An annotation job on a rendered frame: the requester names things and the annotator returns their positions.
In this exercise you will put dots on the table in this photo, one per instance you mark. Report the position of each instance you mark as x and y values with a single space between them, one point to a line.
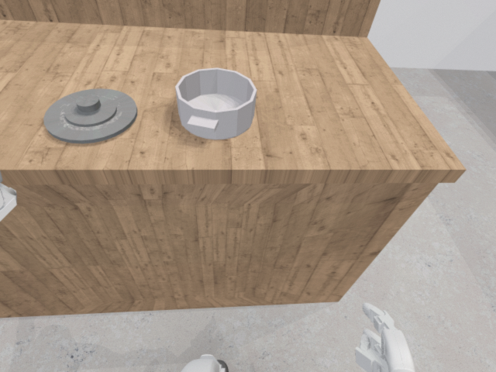
292 211

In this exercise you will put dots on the knob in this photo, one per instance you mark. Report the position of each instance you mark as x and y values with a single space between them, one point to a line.
88 103

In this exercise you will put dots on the left robot shin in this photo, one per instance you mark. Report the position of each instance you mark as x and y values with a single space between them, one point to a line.
207 356

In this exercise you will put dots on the lid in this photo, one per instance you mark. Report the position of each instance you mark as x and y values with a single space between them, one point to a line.
64 121

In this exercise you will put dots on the pot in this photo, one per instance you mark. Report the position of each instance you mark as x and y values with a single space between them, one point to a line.
216 103

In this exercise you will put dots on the right robot hand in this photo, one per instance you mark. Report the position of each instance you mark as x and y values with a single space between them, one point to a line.
386 353

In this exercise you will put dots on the left robot hand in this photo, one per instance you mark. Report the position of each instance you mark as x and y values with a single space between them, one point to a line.
7 201

